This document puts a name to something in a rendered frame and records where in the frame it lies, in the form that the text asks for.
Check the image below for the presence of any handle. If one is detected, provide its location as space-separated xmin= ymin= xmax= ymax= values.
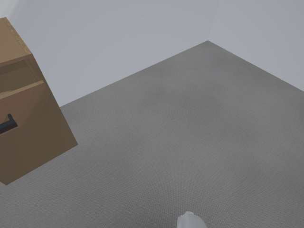
xmin=0 ymin=114 xmax=18 ymax=134

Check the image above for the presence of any robot right thigh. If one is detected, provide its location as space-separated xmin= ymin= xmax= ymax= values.
xmin=177 ymin=214 xmax=208 ymax=228

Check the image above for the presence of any drawer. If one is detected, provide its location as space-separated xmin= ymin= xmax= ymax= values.
xmin=0 ymin=59 xmax=58 ymax=136

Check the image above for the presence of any cabinet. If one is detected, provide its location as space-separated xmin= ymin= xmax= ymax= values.
xmin=0 ymin=17 xmax=78 ymax=185

